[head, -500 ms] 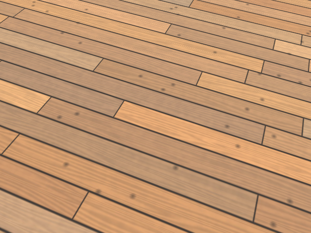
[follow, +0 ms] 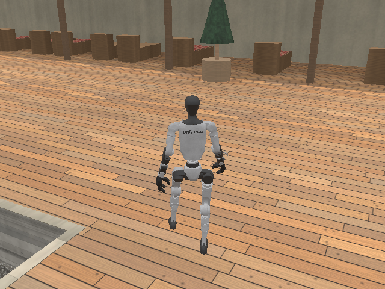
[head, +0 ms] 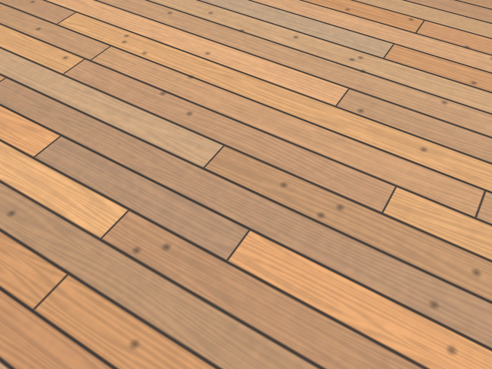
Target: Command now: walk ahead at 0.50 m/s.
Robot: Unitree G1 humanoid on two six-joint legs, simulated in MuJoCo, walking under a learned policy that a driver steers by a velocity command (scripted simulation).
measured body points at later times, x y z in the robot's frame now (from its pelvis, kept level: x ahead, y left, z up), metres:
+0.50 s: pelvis +0.28 +0.05 +0.00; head +0.30 +0.05 +0.45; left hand +0.48 +0.28 -0.12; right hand +0.24 -0.22 -0.14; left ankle +0.25 +0.15 -0.74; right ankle +0.40 -0.15 -0.68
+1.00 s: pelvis +0.54 -0.08 +0.00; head +0.56 -0.12 +0.45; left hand +0.71 +0.14 -0.11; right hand +0.59 -0.41 -0.09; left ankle +0.76 +0.03 -0.67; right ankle +0.48 -0.13 -0.75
